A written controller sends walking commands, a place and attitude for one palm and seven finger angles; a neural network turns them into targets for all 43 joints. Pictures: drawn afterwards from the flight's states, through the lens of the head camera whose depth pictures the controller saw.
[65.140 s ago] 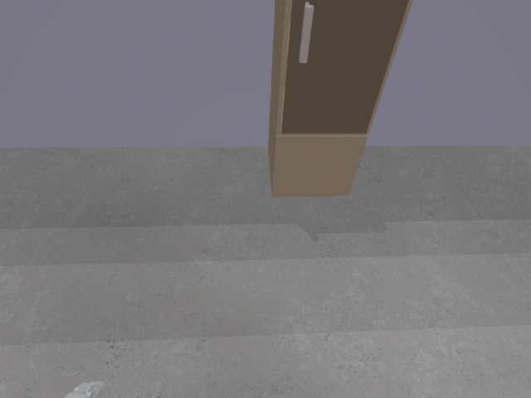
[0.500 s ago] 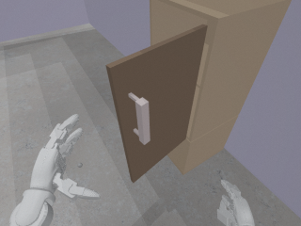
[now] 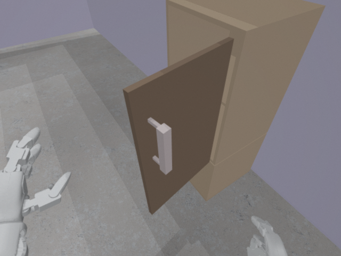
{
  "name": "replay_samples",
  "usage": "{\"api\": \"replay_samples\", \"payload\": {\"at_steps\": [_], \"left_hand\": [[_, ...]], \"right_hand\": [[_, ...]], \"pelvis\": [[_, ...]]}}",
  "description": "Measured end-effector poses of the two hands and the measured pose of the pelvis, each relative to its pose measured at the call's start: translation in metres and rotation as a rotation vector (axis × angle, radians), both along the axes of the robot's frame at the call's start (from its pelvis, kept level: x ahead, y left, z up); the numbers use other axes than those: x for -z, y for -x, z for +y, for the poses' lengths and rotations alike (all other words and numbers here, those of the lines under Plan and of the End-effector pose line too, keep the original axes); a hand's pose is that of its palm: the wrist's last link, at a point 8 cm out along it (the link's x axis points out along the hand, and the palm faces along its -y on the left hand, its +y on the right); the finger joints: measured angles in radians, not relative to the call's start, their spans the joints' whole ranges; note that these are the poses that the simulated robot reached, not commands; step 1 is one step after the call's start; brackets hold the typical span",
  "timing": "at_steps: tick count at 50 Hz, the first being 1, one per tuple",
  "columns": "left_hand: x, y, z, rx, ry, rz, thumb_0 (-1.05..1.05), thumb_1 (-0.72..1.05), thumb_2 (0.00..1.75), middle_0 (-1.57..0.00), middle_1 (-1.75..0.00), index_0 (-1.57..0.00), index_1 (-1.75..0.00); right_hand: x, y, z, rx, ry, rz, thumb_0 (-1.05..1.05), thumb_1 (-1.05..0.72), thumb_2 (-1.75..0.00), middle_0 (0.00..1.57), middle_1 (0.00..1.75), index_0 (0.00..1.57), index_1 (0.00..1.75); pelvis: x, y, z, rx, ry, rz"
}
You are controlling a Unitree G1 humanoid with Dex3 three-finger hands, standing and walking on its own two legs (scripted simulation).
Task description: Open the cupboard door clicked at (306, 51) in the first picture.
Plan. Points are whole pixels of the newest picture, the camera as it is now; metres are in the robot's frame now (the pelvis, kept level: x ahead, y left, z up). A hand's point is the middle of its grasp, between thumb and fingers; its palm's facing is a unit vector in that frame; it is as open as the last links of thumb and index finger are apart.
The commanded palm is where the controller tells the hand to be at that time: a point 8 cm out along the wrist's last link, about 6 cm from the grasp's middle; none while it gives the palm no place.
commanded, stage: draw the hand back to the body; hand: left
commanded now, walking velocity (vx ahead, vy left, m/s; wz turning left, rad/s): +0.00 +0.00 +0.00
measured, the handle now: (159, 146) +0.37 +0.07 +0.06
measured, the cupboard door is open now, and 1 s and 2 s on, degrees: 100 100 100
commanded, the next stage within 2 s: step back with the hand held close in 0.50 s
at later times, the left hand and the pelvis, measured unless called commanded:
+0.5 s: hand (54, 182) +0.20 +0.24 +0.14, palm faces +0.45 -0.80 -0.40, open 7.5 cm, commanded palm +0.15 +0.28 +0.16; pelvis +0.01 -0.03 +0.00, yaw +0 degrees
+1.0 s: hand (51, 189) +0.19 +0.24 +0.14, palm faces +0.32 -0.79 -0.52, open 7.4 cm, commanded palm +0.13 +0.28 +0.17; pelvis -0.01 -0.01 +0.00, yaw -1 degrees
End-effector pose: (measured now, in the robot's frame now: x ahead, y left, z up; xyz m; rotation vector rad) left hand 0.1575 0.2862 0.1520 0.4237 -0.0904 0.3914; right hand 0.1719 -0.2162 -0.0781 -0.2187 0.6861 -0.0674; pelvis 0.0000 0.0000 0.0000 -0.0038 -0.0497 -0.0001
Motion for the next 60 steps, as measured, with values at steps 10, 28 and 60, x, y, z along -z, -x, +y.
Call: {"api": "replay_samples", "payload": {"at_steps": [10, 28, 60], "left_hand": [[-0.013, 0.006, 0.014, -0.094, -0.04, -0.032, 0.0, 0.73, 0.83, -0.21, -0.3, -0.2, -0.3], [-0.009, -0.002, -0.013, -0.076, -0.027, -0.006, 0.01, 0.89, 0.9, -0.21, -0.3, -0.21, -0.3], [-0.028, 0.053, 0.015, 0.068, -0.177, -0.068, 0.01, 0.89, 0.9, -0.22, -0.3, -0.21, -0.3]], "right_hand": [[0.0, -0.008, -0.012, -0.005, 0.005, 0.001, 0.01, -0.9, -0.9, 0.21, 0.3, 0.21, 0.3], [0.003, -0.015, -0.035, 0.006, 0.001, 0.011, 0.01, -0.9, -0.9, 0.21, 0.3, 0.21, 0.3], [-0.007, 0.064, -0.017, 0.103, 0.061, 0.047, 0.01, -0.9, -0.9, 0.2, 0.3, 0.21, 0.3]], "pelvis": [[-0.001, -0.003, -0.009, -0.007, -0.001, -0.002], [-0.001, -0.011, -0.031, -0.007, -0.009, 0.0], [0.007, 0.059, 0.005, 0.009, 0.039, 0.034]]}}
